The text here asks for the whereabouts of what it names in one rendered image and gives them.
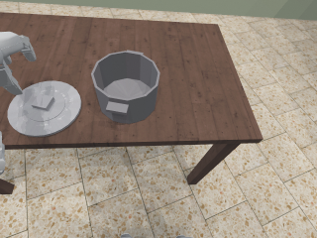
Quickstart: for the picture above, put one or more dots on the table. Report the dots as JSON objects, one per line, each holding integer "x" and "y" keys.
{"x": 200, "y": 99}

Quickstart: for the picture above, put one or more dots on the knob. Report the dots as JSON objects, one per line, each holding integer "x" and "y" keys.
{"x": 43, "y": 102}

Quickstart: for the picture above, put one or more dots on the pot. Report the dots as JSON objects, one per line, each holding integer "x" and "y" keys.
{"x": 126, "y": 85}

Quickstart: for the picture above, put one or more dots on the left robot hand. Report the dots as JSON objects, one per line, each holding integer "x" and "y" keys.
{"x": 11, "y": 43}

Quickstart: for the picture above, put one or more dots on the lid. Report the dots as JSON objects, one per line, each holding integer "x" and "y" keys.
{"x": 34, "y": 122}

